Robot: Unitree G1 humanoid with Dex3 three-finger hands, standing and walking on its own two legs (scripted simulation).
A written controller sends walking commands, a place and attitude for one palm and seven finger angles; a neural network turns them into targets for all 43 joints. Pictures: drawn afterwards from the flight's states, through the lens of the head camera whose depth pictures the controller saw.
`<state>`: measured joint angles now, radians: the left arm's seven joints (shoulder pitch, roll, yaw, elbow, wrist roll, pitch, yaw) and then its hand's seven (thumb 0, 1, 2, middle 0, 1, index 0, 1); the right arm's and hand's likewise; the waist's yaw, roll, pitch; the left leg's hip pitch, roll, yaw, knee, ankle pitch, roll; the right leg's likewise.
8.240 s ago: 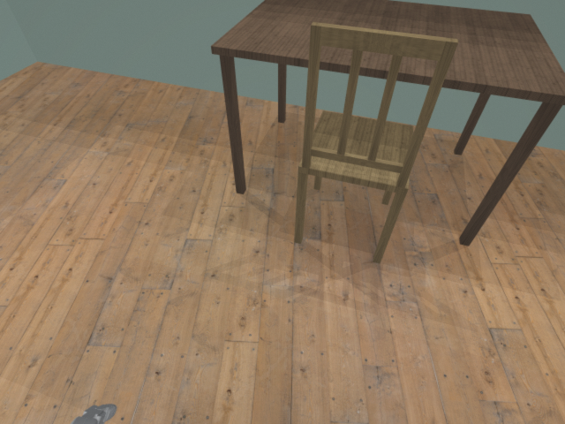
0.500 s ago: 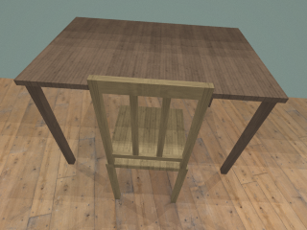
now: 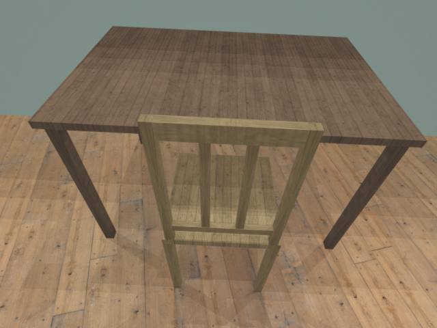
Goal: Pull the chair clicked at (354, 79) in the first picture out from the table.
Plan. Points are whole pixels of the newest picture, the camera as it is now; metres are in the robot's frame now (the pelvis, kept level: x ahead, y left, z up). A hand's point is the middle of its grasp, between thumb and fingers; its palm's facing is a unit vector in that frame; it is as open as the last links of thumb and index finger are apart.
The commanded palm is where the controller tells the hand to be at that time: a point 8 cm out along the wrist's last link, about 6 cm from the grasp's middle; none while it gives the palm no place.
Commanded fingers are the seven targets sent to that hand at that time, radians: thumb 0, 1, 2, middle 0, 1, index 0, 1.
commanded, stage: come to a stop and stand still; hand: left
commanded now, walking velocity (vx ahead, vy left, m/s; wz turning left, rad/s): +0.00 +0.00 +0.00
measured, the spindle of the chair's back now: (205, 189) +0.46 +0.06 -0.07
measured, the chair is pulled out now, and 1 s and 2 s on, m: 0.00 0.00 0.00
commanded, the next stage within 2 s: look again from close up in 0.20 s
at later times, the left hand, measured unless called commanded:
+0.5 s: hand out of the picture -0.01 +0.16 -0.18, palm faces +0.02 -0.99 -0.17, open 7.4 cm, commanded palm none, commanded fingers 0.00 0.90 0.90 -0.20 -0.30 -0.20 -0.30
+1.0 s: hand out of the picture -0.02 +0.15 -0.18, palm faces +0.03 -0.99 -0.16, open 7.4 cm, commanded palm none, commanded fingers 0.00 0.90 0.90 -0.20 -0.30 -0.20 -0.30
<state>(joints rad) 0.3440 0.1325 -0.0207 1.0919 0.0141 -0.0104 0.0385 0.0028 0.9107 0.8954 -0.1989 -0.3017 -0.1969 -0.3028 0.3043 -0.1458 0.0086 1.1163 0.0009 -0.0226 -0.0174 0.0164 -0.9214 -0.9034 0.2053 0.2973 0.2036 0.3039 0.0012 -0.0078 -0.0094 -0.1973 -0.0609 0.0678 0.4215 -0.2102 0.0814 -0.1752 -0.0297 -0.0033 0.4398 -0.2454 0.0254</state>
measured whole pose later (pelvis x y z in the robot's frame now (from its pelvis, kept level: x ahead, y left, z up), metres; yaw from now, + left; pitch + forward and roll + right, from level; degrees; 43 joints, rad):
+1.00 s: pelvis +0.01 +0.00 +0.00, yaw +0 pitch -2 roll +0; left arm 0.35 0.13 -0.02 1.12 0.01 -0.01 0.04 0.00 0.91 0.90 -0.20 -0.30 -0.20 -0.30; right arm 0.31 -0.13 0.01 1.14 0.01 -0.03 -0.02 0.01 -0.91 -0.90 0.20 0.30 0.20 0.30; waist 0.00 -0.01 0.00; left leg -0.16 -0.06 0.07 0.39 -0.21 0.08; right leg -0.14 -0.03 0.00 0.42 -0.25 0.02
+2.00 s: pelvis +0.01 -0.03 +0.00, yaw -1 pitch -1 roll +0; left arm 0.37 0.11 -0.02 1.12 0.01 -0.02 0.04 0.00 0.91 0.90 -0.20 -0.30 -0.20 -0.30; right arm 0.32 -0.12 0.01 1.15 0.01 -0.03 -0.03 0.01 -0.91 -0.90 0.20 0.30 0.20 0.30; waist 0.00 0.00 0.00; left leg -0.17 -0.03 0.07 0.40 -0.22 0.04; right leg -0.15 0.00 0.00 0.43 -0.26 -0.01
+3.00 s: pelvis +0.02 -0.04 +0.00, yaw -1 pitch -2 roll +0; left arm 0.39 0.11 -0.02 1.13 0.01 -0.02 0.04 0.00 0.91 0.90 -0.20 -0.30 -0.20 -0.30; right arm 0.34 -0.12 0.02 1.16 0.01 -0.03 -0.04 0.01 -0.91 -0.90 0.20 0.30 0.20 0.30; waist 0.01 0.00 -0.01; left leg -0.15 -0.01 0.06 0.41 -0.23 0.03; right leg -0.13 0.02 -0.01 0.42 -0.26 -0.03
